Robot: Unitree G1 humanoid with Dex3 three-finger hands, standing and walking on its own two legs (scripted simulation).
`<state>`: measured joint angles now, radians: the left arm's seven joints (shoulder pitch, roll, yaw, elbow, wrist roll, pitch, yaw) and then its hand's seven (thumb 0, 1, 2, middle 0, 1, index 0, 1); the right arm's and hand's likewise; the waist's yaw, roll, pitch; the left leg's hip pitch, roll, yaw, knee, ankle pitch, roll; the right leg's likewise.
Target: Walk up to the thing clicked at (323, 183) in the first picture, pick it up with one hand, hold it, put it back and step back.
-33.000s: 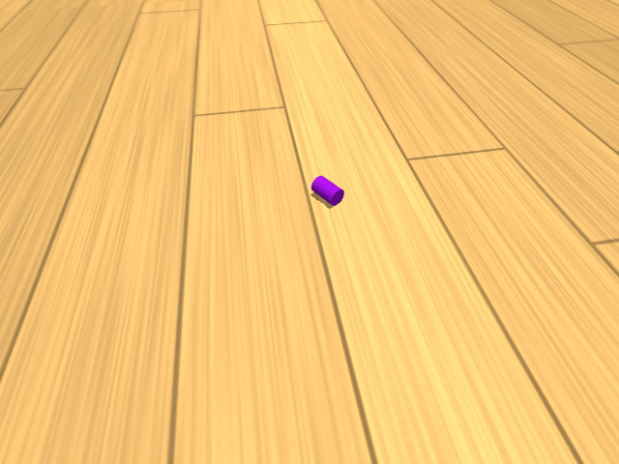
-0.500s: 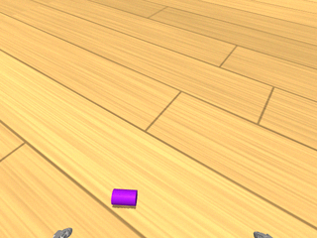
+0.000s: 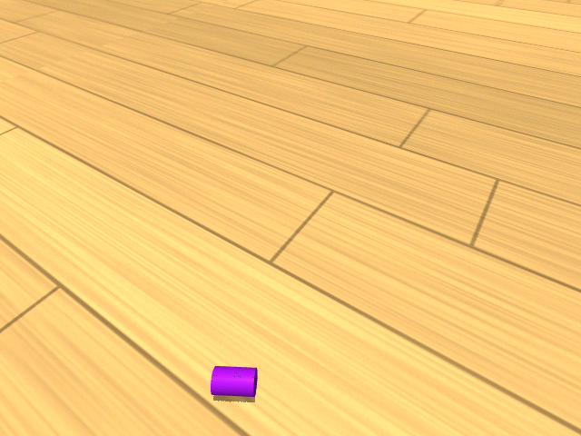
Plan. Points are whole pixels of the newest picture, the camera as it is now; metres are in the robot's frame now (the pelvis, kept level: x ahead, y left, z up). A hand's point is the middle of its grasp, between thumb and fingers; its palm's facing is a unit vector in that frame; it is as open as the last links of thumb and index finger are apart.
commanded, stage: stand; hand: left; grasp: from above
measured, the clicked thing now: (234, 381) +0.48 +0.22 -0.73
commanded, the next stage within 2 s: step back in 1.74 s
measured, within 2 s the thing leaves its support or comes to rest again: neither
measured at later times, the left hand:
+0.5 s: hand out of the picture +0.05 +0.23 -0.16, palm faces +0.01 -0.94 -0.33, open 7.4 cm
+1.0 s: hand out of the picture +0.08 +0.23 -0.15, palm faces +0.00 -0.94 -0.33, open 7.4 cm
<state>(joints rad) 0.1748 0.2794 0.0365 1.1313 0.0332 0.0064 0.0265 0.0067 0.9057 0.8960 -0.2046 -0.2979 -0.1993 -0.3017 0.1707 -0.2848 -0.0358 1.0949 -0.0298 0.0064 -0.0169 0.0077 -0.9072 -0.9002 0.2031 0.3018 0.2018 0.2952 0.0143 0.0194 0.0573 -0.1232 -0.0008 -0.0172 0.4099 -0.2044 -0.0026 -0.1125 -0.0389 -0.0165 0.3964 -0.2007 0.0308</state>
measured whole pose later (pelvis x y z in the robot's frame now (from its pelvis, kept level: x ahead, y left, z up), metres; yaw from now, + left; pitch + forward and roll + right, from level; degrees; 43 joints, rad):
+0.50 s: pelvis +0.00 -0.01 +0.00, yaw +0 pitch -4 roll +0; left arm 0.14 0.29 0.03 1.18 0.02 0.00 0.01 0.01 0.91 0.90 -0.20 -0.30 -0.20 -0.30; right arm 0.15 -0.31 -0.01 1.13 -0.02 0.00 -0.01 0.01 -0.91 -0.90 0.20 0.30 0.20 0.29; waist 0.01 0.02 0.07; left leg -0.11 0.01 -0.01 0.36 -0.18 -0.01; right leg -0.11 -0.03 -0.01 0.35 -0.18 0.02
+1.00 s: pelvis +0.01 -0.01 +0.00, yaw -1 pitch -3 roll +0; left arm 0.10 0.31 0.03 1.17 0.01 -0.01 0.01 0.01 0.91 0.90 -0.20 -0.30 -0.20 -0.30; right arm 0.12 -0.33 -0.01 1.14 -0.02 -0.01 -0.01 0.01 -0.91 -0.90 0.20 0.30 0.20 0.30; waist 0.00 0.02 0.06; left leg -0.11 0.02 -0.01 0.34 -0.18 -0.02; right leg -0.10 -0.02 -0.01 0.33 -0.18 0.01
